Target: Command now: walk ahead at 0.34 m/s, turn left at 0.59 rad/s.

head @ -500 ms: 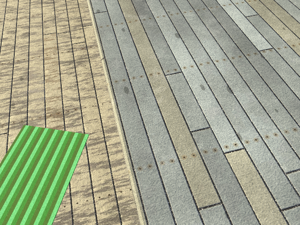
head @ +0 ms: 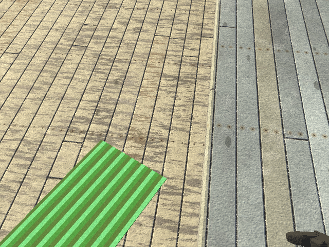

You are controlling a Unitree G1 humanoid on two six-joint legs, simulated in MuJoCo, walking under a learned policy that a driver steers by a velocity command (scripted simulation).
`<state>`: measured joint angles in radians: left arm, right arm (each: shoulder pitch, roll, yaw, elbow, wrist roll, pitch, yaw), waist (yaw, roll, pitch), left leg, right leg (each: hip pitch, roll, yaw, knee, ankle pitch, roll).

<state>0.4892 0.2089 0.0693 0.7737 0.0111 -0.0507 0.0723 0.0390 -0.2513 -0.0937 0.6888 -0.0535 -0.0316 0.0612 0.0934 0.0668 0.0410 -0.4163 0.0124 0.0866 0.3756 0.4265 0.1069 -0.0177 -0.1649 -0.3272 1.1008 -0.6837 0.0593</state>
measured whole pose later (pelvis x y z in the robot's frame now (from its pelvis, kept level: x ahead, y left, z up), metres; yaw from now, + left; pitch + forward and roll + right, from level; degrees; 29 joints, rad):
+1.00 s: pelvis +0.27 -0.10 +0.09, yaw -9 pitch +3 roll +2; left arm 0.27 0.25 0.07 0.68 0.00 0.03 0.05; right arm 0.17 -0.27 -0.04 0.64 -0.03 0.07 -0.01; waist 0.01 0.05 0.01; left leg -0.59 -0.04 -0.11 1.12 -0.18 -0.10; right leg -0.37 0.21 0.12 0.59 -0.24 -0.16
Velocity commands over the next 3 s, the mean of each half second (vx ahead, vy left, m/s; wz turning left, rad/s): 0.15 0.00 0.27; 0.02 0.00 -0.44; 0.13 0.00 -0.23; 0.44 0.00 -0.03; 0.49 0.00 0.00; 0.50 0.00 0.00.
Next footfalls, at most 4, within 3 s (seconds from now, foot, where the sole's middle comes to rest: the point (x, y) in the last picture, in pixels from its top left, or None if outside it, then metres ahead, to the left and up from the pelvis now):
0.48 right None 0.32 -0.12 -0.67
1.88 left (180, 182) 0.77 0.05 -0.82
2.32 right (228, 130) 0.98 -0.16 -0.67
2.92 left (198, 82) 1.44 -0.02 -0.82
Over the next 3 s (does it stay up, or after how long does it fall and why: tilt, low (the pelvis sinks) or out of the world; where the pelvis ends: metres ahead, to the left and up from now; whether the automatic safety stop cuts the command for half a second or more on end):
stays up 1.32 -0.07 -0.05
